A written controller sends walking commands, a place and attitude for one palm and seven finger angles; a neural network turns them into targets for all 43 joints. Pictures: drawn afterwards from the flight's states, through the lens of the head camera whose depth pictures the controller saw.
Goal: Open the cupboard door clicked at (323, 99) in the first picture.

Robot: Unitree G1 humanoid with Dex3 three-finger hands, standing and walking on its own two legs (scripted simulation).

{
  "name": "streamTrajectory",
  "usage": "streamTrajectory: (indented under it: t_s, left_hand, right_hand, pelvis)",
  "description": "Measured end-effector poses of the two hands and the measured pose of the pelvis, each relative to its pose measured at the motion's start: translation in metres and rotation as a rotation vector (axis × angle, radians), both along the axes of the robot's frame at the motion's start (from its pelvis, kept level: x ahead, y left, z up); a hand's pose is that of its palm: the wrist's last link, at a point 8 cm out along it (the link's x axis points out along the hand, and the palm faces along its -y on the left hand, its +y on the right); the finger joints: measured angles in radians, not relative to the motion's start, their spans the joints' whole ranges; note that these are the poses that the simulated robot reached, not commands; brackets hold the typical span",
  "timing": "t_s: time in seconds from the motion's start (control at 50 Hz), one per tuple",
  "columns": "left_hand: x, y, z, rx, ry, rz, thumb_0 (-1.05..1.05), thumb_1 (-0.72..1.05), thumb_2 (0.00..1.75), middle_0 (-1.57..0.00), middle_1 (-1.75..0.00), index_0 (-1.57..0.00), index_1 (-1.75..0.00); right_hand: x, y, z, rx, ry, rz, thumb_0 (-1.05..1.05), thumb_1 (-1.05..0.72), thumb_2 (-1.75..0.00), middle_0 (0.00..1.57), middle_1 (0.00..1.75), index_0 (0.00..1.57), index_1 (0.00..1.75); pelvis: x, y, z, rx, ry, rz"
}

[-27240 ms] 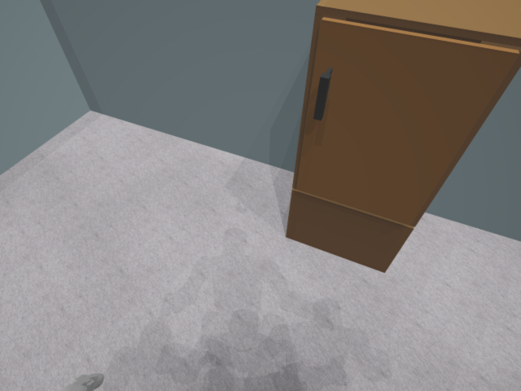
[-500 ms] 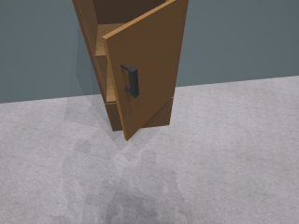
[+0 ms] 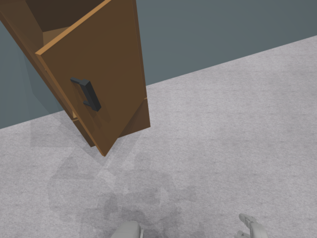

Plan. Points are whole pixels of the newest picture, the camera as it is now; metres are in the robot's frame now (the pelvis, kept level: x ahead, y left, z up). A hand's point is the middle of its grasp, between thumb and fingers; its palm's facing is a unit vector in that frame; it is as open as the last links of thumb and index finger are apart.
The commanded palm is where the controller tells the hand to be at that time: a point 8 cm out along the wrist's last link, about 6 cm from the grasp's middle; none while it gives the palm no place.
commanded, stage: walk to a spot facing it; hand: left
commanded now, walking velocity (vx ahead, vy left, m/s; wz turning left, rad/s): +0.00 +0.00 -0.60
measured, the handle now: (85, 94) +0.49 +0.29 +0.02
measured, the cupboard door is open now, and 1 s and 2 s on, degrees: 43 43 43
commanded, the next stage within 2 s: none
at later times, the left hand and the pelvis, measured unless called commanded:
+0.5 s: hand (97, 214) +0.18 +0.21 -0.17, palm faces -0.30 -0.92 -0.23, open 7.4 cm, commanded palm none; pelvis +0.02 +0.04 -0.01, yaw -19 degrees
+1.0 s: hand (137, 189) +0.26 +0.11 -0.17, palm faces -0.59 -0.79 -0.15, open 7.4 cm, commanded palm none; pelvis +0.07 +0.02 +0.00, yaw -37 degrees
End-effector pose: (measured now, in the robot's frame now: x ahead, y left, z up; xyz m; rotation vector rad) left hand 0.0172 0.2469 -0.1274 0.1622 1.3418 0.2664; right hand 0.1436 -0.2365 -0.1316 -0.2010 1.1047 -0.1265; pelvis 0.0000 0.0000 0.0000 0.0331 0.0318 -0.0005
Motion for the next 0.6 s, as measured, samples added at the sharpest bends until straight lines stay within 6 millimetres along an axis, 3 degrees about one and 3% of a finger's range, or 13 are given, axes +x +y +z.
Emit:
streamTrajectory:
  t_s: [0.1, 0.18, 0.24, 0.34, 0.44, 0.54, 0.6]
  left_hand:
    - [0.011, 0.014, -0.008, -0.026, 0.012, -0.047, 0.01, 0.9, 0.9, -0.2, -0.3, -0.2, -0.3]
    - [0.028, 0.034, -0.023, -0.044, 0.016, -0.09, 0.01, 0.9, 0.9, -0.2, -0.3, -0.2, -0.3]
    - [0.05, 0.049, -0.031, -0.051, -0.001, -0.137, 0.01, 0.9, 0.9, -0.2, -0.3, -0.2, -0.3]
    - [0.094, 0.056, -0.021, -0.052, -0.043, -0.228, 0.01, 0.91, 0.9, -0.2, -0.3, -0.2, -0.3]
    - [0.142, 0.038, -0.011, -0.053, -0.076, -0.356, 0.01, 0.91, 0.9, -0.2, -0.3, -0.19, -0.3]
    - [0.191, -0.004, -0.007, -0.04, -0.141, -0.5, 0.01, 0.91, 0.9, -0.19, -0.3, -0.19, -0.3]
    - [0.211, -0.029, -0.009, -0.023, -0.196, -0.566, 0.01, 0.91, 0.9, -0.2, -0.3, -0.19, -0.3]
  right_hand:
    - [0.004, 0.012, 0.009, -0.017, -0.038, -0.035, 0.01, -0.91, -0.9, 0.2, 0.3, 0.2, 0.3]
    - [-0.005, 0.021, 0.012, -0.049, -0.068, -0.075, 0.01, -0.91, -0.9, 0.2, 0.3, 0.2, 0.3]
    - [-0.027, 0.026, 0.011, -0.082, -0.037, -0.09, 0.0, -0.91, -0.9, 0.2, 0.3, 0.2, 0.3]
    - [-0.083, 0.03, 0.014, -0.087, 0.08, -0.162, 0.01, -0.91, -0.89, 0.2, 0.3, 0.21, 0.3]
    - [-0.144, 0.029, 0.009, -0.063, 0.174, -0.295, 0.01, -0.91, -0.89, 0.2, 0.3, 0.21, 0.3]
    - [-0.203, 0.019, -0.009, -0.021, 0.256, -0.432, 0.01, -0.91, -0.89, 0.2, 0.3, 0.21, 0.3]
    - [-0.228, 0.011, -0.024, -0.002, 0.301, -0.504, 0.01, -0.91, -0.89, 0.2, 0.3, 0.21, 0.3]
  pelvis:
    - [0.004, 0.016, -0.001, -0.014, 0.005, -0.057]
    - [0.01, 0.035, -0.01, -0.044, 0.015, -0.098]
    - [0.011, 0.044, -0.014, -0.051, 0.006, -0.132]
    - [0.015, 0.048, -0.004, -0.063, 0.003, -0.199]
    - [0.019, 0.045, -0.001, -0.074, 0.001, -0.277]
    - [0.021, 0.029, -0.012, -0.06, -0.006, -0.353]
    - [0.019, 0.021, -0.021, -0.047, -0.011, -0.39]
